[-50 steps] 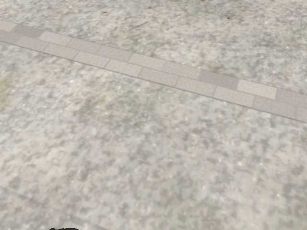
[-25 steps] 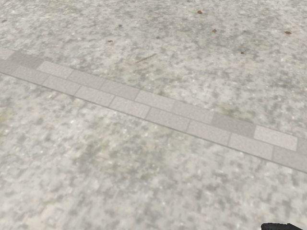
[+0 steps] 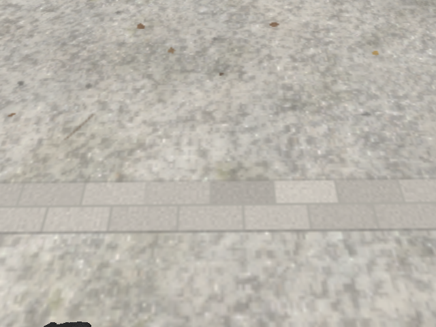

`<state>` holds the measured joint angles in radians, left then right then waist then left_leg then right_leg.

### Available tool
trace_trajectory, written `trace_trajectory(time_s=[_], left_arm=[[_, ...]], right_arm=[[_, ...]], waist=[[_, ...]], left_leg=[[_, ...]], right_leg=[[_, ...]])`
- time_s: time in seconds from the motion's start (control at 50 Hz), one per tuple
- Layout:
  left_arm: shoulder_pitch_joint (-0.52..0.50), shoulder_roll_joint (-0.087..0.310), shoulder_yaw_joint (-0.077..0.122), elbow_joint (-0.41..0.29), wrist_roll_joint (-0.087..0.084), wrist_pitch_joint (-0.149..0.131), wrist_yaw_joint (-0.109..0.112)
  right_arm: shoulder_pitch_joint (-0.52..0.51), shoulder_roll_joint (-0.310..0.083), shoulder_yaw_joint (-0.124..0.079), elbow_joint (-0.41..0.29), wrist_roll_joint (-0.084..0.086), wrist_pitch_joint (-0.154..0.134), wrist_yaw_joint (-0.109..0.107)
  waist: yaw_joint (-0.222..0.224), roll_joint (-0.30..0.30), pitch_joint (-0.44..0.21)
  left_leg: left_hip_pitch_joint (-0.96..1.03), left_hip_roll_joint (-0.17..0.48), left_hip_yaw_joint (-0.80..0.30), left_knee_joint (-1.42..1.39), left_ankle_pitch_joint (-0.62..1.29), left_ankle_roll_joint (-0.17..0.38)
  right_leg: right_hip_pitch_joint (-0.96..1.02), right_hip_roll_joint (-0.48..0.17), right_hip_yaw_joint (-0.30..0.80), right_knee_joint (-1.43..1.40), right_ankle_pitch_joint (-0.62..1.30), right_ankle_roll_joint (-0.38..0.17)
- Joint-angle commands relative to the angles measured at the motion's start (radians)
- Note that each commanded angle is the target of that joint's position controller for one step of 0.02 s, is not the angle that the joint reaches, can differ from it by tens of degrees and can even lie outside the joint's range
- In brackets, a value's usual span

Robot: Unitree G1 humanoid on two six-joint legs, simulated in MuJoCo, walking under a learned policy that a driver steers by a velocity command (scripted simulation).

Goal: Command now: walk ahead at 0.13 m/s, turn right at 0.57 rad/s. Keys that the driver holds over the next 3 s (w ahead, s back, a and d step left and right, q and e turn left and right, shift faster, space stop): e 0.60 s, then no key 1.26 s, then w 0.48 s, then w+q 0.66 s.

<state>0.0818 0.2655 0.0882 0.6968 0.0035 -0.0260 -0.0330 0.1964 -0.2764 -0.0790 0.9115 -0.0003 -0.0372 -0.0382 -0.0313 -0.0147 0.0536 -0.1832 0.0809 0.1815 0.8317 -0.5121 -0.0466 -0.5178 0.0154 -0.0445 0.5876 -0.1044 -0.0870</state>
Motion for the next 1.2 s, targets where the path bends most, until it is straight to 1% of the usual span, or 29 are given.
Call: trace_trajectory(time_s=[0.02, 0.04, 0.06, 0.08, 0.1, 0.14, 0.3, 0.4, 0.44, 0.46, 0.48, 0.5, 0.52, 0.56, 0.64, 0.68, 0.76, 0.82, 0.84, 0.86, 0.88, 0.9, 0.92, 0.98, 1.06, 1.1, 1.12, 1.14, 1.2], left_arm=[[0.2, 0.235, 0.059, -0.071, 0.013, -0.005, 0.008], [0.14, 0.189, 0.046, -0.08, -0.001, -0.009, 0.01], [0.092, 0.162, 0.039, -0.081, -0.015, -0.005, 0.015], [0.066, 0.139, 0.031, -0.086, -0.019, 0.0, 0.022], [0.054, 0.139, 0.03, -0.093, -0.007, 0.005, 0.027], [0.053, 0.159, 0.036, -0.106, 0.006, 0.007, 0.035], [0.062, 0.176, 0.043, -0.143, -0.005, 0.04, 0.07], [0.076, 0.171, 0.041, -0.16, -0.007, 0.056, 0.067], [0.063, 0.166, 0.039, -0.17, -0.021, 0.067, 0.071], [0.087, 0.133, 0.03, -0.175, -0.022, 0.069, 0.073], [0.104, 0.096, 0.023, -0.202, -0.029, 0.065, 0.07], [0.091, 0.18, 0.047, -0.209, -0.011, 0.046, 0.062], [0.116, 0.222, 0.064, -0.183, -0.01, 0.044, 0.054], [0.159, 0.186, 0.06, -0.135, -0.013, 0.065, 0.057], [0.077, 0.106, 0.026, -0.171, -0.026, 0.076, 0.051], [0.045, 0.085, 0.012, -0.188, -0.018, 0.073, 0.049], [0.047, 0.089, 0.004, -0.187, -0.016, 0.068, 0.038], [0.129, 0.083, 0.008, -0.143, -0.013, 0.066, 0.032], [0.136, 0.104, 0.01, -0.146, -0.008, 0.065, 0.035], [0.158, 0.17, 0.019, -0.159, 0.0, 0.066, 0.047], [0.093, 0.18, 0.01, -0.16, 0.024, 0.063, 0.045], [0.081, 0.116, -0.002, -0.167, 0.032, 0.048, 0.038], [0.067, 0.091, -0.013, -0.149, 0.038, 0.035, 0.035], [0.012, 0.106, -0.015, -0.134, 0.019, 0.017, 0.039], [-0.009, 0.063, -0.032, -0.108, 0.008, 0.025, 0.037], [0.042, 0.051, -0.034, -0.082, 0.011, 0.023, 0.033], [0.073, 0.062, -0.03, -0.077, 0.019, 0.022, 0.028], [0.067, 0.066, -0.029, -0.076, 0.02, 0.025, 0.03], [0.023, 0.061, -0.028, -0.068, 0.012, 0.034, 0.041]], right_arm=[[0.053, -0.127, -0.011, -0.103, 0.004, -0.03, 0.027], [-0.017, -0.128, -0.009, -0.128, 0.019, -0.028, 0.025], [-0.031, -0.113, -0.01, -0.115, 0.005, -0.018, 0.01], [-0.041, -0.13, -0.017, -0.12, -0.008, -0.003, -0.002], [-0.038, -0.134, -0.021, -0.125, -0.009, 0.011, -0.003], [-0.023, -0.105, -0.017, -0.132, -0.011, 0.022, -0.007], [-0.11, -0.089, -0.011, -0.178, -0.006, 0.03, -0.011], [-0.091, -0.098, -0.015, -0.192, 0.006, 0.005, 0.01], [-0.016, -0.108, -0.024, -0.175, 0.006, -0.003, 0.023], [0.027, -0.163, -0.042, -0.17, -0.008, -0.001, 0.023], [0.005, -0.261, -0.061, -0.178, -0.034, 0.011, 0.017], [-0.014, -0.217, -0.055, -0.203, -0.056, 0.009, 0.018], [-0.076, -0.166, -0.041, -0.235, -0.047, 0.008, 0.01], [-0.131, -0.113, -0.027, -0.254, -0.014, 0.015, 0.001], [-0.053, -0.125, -0.025, -0.247, -0.015, 0.035, -0.008], [-0.027, -0.15, -0.031, -0.242, -0.013, 0.042, -0.007], [-0.028, -0.187, -0.039, -0.236, 0.006, 0.045, 0.01], [-0.035, -0.164, -0.025, -0.222, 0.031, 0.044, 0.017], [0.014, -0.134, -0.013, -0.201, 0.026, 0.036, 0.021], [0.035, -0.069, 0.01, -0.214, -0.019, 0.024, 0.031], [0.019, -0.037, 0.025, -0.239, -0.029, 0.014, 0.034], [-0.05, -0.103, 0.011, -0.243, -0.021, 0.018, 0.025], [-0.067, -0.118, 0.004, -0.241, -0.01, 0.022, 0.024], [-0.025, -0.111, 0.0, -0.21, -0.013, 0.041, 0.018], [0.018, -0.063, 0.018, -0.185, -0.008, 0.036, 0.029], [0.014, -0.097, 0.018, -0.192, -0.026, 0.032, 0.031], [0.011, -0.152, 0.006, -0.192, -0.02, 0.033, 0.03], [-0.001, -0.152, 0.001, -0.179, -0.008, 0.031, 0.032], [-0.009, -0.09, 0.018, -0.174, -0.019, 0.019, 0.031]], waist=[[0.088, -0.094, -0.467], [0.075, -0.057, -0.361], [0.045, 0.027, -0.272], [0.026, 0.007, -0.229], [0.007, -0.021, -0.211], [-0.005, -0.054, -0.212], [0.036, -0.116, -0.187], [0.045, -0.156, -0.184], [-0.001, -0.148, -0.18], [0.0, -0.067, -0.193], [0.053, 0.245, -0.151], [0.032, 0.314, -0.146], [0.054, 0.219, -0.143], [0.068, 0.14, -0.119], [0.009, 0.166, -0.094], [-0.011, 0.193, -0.121], [-0.018, 0.238, -0.139], [0.032, 0.208, -0.129], [0.028, 0.162, -0.145], [0.002, -0.046, -0.212], [-0.026, -0.249, -0.189], [0.038, -0.19, -0.174], [0.03, -0.178, -0.15], [0.013, -0.164, -0.117], [-0.011, -0.115, -0.129], [0.008, -0.054, -0.124], [0.046, 0.026, -0.092], [0.044, 0.082, -0.065], [0.021, 0.068, -0.047]], left_leg=[[-0.497, -0.094, -0.283, 0.63, -0.151, -0.013], [-0.526, -0.064, -0.274, 0.58, -0.055, 0.005], [-0.514, -0.026, -0.27, 0.495, 0.016, 0.003], [-0.472, -0.009, -0.274, 0.423, 0.052, 0.004], [-0.411, -0.012, -0.27, 0.386, 0.076, 0.008], [-0.372, -0.039, -0.257, 0.298, 0.107, 0.001], [-0.347, -0.08, -0.288, 0.028, 0.205, -0.028], [-0.243, -0.111, -0.279, -0.171, 0.17, 0.002], [-0.094, -0.106, -0.255, -0.394, 0.29, 0.035], [0.032, 0.028, -0.346, -0.459, 0.332, 0.082], [0.091, 0.246, -0.588, -0.514, 0.487, 0.216], [0.024, 0.358, -0.731, -0.543, 0.6, 0.333], [0.01, 0.323, -0.634, -0.514, 0.634, 0.315], [0.017, 0.201, -0.448, -0.477, 0.613, 0.224], [0.064, 0.152, -0.322, -0.493, 0.645, 0.245], [0.102, 0.166, -0.31, -0.479, 0.66, 0.256], [0.06, 0.192, -0.302, -0.464, 0.671, 0.266], [0.004, 0.166, -0.281, -0.394, 0.636, 0.215], [-0.067, 0.141, -0.26, -0.362, 0.551, 0.149], [-0.19, 0.061, -0.174, -0.193, 0.293, 0.056], [-0.273, -0.005, -0.145, -0.17, 0.0, -0.001], [-0.249, 0.007, -0.183, -0.108, -0.036, -0.025], [-0.25, 0.007, -0.195, -0.086, -0.012, -0.026], [-0.207, 0.004, -0.211, -0.067, 0.049, -0.038], [-0.066, -0.018, -0.178, -0.286, 0.25, -0.029], [0.024, 0.015, -0.222, -0.388, 0.514, -0.005], [0.018, 0.029, -0.22, -0.365, 0.518, 0.023], [-0.057, 0.013, -0.214, -0.363, 0.379, 0.049], [-0.081, -0.002, -0.212, -0.393, 0.34, 0.034]], right_leg=[[0.74, -0.377, 0.647, -0.18, 0.603, -0.347], [0.637, -0.321, 0.524, -0.192, 0.473, -0.286], [0.506, -0.265, 0.447, -0.213, 0.361, -0.226], [0.397, -0.239, 0.418, -0.232, 0.299, -0.205], [0.311, -0.213, 0.402, -0.254, 0.256, -0.192], [0.255, -0.184, 0.382, -0.264, 0.264, -0.186], [0.213, -0.133, 0.465, -0.28, -0.158, -0.135], [0.259, -0.127, 0.548, -0.232, -0.1, -0.117], [0.217, -0.082, 0.537, -0.18, -0.081, -0.074], [0.118, -0.025, 0.478, -0.078, -0.202, -0.025], [-0.1, 0.145, 0.242, 0.148, -0.44, 0.039], [-0.157, 0.124, 0.205, 0.399, -0.526, 0.089], [-0.144, 0.085, 0.219, 0.534, -0.455, 0.107], [-0.152, 0.066, 0.182, 0.646, -0.344, 0.138], [-0.161, 0.036, 0.107, 0.564, -0.274, 0.175], [-0.102, 0.013, 0.094, 0.425, -0.301, 0.18], [0.096, 0.002, 0.029, 0.167, -0.327, 0.155], [0.299, 0.026, -0.004, -0.199, -0.079, 0.095], [0.425, -0.013, 0.06, -0.26, 0.035, 0.067], [0.577, -0.204, 0.283, -0.235, 0.323, 0.017], [0.484, -0.336, 0.387, -0.206, 0.402, -0.128], [0.419, -0.311, 0.381, -0.234, 0.271, -0.172], [0.404, -0.273, 0.347, -0.242, 0.215, -0.148], [0.349, -0.231, 0.289, -0.229, 0.267, -0.113], [0.323, -0.18, 0.234, -0.186, 0.238, -0.085], [0.293, -0.12, 0.213, -0.169, 0.002, -0.013], [0.259, -0.083, 0.196, -0.175, -0.098, 0.011], [0.282, -0.051, 0.157, -0.172, -0.136, 0.033], [0.29, -0.052, 0.149, -0.138, -0.099, 0.037]])
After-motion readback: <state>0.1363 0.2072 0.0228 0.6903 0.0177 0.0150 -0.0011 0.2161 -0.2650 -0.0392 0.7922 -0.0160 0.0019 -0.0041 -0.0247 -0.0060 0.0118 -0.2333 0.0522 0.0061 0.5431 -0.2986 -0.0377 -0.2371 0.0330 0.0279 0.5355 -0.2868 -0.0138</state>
